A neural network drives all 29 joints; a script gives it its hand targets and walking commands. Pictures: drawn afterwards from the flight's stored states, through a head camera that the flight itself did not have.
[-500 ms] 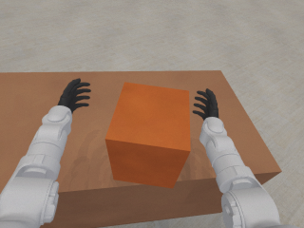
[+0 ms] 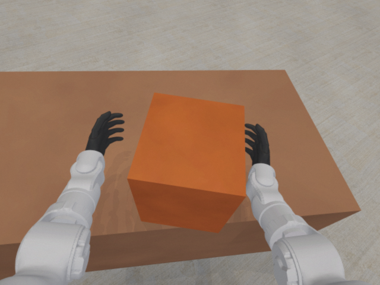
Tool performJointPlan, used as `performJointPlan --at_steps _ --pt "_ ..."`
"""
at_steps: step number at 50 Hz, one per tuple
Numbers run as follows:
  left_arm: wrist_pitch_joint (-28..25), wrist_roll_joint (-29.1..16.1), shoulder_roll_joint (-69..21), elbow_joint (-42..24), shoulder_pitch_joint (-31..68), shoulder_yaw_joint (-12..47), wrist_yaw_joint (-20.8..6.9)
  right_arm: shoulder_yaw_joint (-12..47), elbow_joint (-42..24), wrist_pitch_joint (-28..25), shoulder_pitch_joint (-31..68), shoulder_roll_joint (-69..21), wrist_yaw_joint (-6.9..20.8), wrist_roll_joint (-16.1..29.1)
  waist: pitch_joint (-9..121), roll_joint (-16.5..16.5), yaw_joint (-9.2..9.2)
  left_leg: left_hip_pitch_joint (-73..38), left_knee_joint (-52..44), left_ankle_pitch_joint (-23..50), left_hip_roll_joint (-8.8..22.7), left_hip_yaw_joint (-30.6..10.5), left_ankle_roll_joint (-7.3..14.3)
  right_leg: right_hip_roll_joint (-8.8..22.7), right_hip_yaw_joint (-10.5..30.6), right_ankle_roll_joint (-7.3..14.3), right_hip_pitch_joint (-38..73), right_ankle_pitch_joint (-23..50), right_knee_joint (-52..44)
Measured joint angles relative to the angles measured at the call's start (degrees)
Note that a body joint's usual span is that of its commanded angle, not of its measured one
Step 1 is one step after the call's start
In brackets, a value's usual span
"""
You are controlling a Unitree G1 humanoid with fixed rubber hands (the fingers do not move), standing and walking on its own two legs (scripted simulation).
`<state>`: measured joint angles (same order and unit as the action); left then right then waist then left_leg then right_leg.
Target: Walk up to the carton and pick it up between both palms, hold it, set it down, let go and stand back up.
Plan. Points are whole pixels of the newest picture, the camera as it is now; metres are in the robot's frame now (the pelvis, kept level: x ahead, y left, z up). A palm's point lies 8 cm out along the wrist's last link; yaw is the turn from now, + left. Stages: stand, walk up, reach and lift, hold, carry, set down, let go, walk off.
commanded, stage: reach and lift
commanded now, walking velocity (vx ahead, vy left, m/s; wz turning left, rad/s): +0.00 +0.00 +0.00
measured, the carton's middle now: (188, 168) +0.37 -0.02 -0.01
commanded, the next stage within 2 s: none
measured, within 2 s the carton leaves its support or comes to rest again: leaves its support in 1.92 s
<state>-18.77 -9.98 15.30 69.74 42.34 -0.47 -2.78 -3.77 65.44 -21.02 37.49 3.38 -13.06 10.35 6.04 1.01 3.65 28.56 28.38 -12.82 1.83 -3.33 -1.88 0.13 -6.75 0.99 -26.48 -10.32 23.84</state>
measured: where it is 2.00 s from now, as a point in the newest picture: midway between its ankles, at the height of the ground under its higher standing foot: outside the picture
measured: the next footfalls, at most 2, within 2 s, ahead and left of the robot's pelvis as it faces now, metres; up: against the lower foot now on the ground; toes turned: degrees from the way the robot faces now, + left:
none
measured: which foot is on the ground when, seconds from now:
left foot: down 0.00-1.00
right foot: down 0.00-1.00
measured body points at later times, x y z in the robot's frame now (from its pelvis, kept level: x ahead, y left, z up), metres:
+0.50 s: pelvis +0.00 +0.00 +0.00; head +0.07 +0.02 +0.44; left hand +0.42 +0.14 +0.02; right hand +0.37 -0.15 +0.02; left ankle +0.00 +0.13 -0.74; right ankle +0.00 -0.11 -0.74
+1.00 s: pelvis +0.00 +0.00 +0.00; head +0.05 +0.03 +0.45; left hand +0.41 +0.14 +0.02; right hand +0.36 -0.15 +0.02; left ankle +0.00 +0.13 -0.74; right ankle +0.00 -0.11 -0.74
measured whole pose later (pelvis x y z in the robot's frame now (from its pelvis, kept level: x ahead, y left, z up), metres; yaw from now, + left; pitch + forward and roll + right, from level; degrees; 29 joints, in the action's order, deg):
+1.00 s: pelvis +0.00 +0.00 +0.00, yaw +0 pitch +11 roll -2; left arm -20.7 13.6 4.1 68.3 40.7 -20.9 -3.5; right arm -26.1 65.5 -28.8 33.7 -7.4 -14.4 -19.2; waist 6.0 1.7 3.7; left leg 26.7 28.4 -13.1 1.8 -3.3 -1.9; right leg 0.1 -6.8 1.0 -24.3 -10.1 23.1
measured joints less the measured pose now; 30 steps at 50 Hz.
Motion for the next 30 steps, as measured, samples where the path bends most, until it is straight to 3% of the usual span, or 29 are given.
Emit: performJointPlan --at_steps 6,11,19,30 --pt "-0.6 0.3 -1.5 -2.8 -1.9 -2.0 0.0 0.0 0.0 -2.6 -1.3 -0.5 0.0 -1.2 0.0 -0.5 0.0 0.7 0.0 0.0 0.0 0.0 0.0 0.0 0.0 0.0 -0.7 0.0 0.0" --pt "-0.7 4.1 -3.6 -3.6 -1.9 -5.0 -0.5 -0.6 0.0 -4.3 -1.8 -2.4 -0.8 -4.7 0.0 -0.6 0.01 0.7 0.0 0.0 0.0 0.0 0.0 0.0 0.0 0.0 -0.7 0.0 0.0" --pt "-0.6 14.2 -9.3 -3.8 -1.3 -12.6 -0.6 -8.1 0.0 -6.5 -1.9 -6.1 -1.2 -16.1 0.0 -0.6 0.01 0.7 0.0 0.2 0.0 0.0 0.0 0.0 0.0 0.0 -0.7 0.2 0.0" --pt "-1.3 22.0 -11.1 -3.0 -1.0 -20.0 -0.7 -19.3 0.0 -7.6 -2.2 -9.4 -1.6 -27.4 0.0 -0.2 0.01 -0.1 0.0 0.0 0.0 0.0 0.0 0.0 0.0 0.0 0.2 0.2 -0.2"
